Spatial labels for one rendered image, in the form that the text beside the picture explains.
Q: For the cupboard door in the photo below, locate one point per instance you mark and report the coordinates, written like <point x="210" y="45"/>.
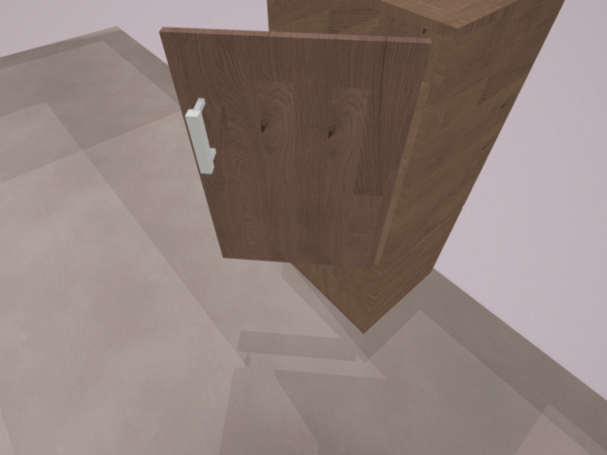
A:
<point x="309" y="131"/>

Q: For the handle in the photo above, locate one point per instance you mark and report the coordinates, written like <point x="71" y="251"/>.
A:
<point x="204" y="154"/>

